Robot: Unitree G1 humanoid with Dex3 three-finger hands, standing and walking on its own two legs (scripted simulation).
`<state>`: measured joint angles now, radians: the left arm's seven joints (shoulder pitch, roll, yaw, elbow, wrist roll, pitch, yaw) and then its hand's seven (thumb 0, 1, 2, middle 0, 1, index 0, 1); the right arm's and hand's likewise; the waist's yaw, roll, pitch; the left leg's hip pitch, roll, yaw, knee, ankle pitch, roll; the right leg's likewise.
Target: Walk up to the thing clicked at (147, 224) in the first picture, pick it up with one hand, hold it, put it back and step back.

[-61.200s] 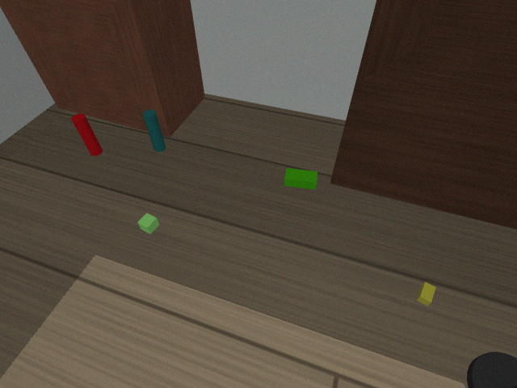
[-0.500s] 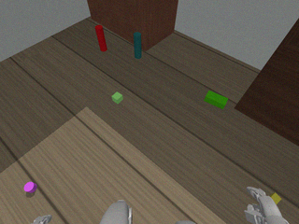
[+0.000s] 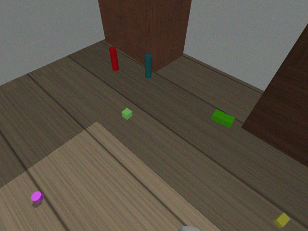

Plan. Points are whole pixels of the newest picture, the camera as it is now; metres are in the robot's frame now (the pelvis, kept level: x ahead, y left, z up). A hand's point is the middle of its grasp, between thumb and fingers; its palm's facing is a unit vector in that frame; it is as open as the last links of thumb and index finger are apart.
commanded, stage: step back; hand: left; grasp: from above
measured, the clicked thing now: (127, 113) +1.10 +0.22 -0.74
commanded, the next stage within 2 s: stand in 0.64 s
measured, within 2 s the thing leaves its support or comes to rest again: neither
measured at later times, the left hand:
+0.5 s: hand out of the picture +0.12 +0.25 -0.15, palm faces +0.08 -0.92 -0.38, open 7.4 cm
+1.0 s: hand out of the picture +0.12 +0.24 -0.14, palm faces +0.04 -0.94 -0.34, open 7.4 cm
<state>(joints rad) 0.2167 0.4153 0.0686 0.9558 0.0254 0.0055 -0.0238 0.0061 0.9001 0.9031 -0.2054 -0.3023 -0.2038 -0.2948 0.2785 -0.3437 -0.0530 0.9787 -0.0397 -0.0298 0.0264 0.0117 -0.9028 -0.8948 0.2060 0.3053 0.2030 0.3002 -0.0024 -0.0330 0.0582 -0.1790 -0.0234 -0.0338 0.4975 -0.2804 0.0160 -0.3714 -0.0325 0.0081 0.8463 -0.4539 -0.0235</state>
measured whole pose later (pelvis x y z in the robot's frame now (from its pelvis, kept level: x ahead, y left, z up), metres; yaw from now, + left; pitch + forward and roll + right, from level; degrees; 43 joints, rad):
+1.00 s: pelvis +0.05 -0.01 +0.01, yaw +3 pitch -4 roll +0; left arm 0.10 0.34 -0.01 1.12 0.01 -0.03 -0.01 0.00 0.90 0.90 -0.21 -0.30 -0.20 -0.29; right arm 0.05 -0.34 0.00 1.10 -0.01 -0.02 0.01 0.01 -0.91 -0.90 0.20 0.30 0.20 0.30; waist 0.02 0.01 0.06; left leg -0.13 0.02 0.02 0.35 -0.16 -0.01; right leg -0.09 -0.02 -0.05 0.36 -0.20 0.00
